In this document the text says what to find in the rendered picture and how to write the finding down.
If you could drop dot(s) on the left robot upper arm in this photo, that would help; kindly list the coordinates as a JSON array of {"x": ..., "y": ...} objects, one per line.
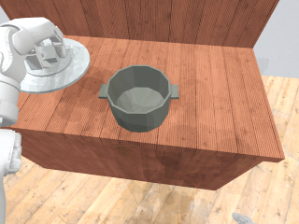
[{"x": 10, "y": 162}]

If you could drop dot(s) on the left robot forearm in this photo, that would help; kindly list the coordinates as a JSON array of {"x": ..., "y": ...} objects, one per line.
[{"x": 15, "y": 43}]

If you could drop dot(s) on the right robot hand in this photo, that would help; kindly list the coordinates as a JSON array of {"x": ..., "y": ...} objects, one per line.
[{"x": 242, "y": 219}]

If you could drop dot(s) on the pot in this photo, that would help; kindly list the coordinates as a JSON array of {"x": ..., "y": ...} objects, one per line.
[{"x": 139, "y": 97}]

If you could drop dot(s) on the left robot hand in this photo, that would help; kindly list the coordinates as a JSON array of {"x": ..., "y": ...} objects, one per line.
[{"x": 41, "y": 29}]

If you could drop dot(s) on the table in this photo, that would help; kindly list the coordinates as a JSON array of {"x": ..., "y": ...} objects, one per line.
[{"x": 220, "y": 126}]

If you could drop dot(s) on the lid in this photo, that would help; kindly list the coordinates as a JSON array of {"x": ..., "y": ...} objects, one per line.
[{"x": 60, "y": 75}]

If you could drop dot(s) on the knob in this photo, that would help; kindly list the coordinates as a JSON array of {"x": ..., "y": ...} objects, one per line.
[{"x": 49, "y": 53}]

